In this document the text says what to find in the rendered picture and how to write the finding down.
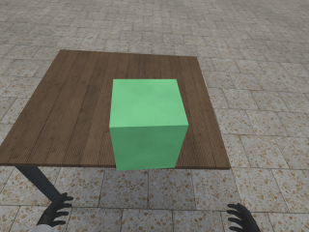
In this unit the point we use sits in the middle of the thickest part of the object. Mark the table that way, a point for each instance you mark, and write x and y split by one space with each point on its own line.
66 121

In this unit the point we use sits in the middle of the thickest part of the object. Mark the carton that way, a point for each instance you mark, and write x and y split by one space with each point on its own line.
147 123

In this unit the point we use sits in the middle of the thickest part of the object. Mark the left robot hand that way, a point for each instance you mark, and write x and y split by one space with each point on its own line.
51 213

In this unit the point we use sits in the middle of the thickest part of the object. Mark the right robot hand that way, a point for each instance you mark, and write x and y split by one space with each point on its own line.
247 222

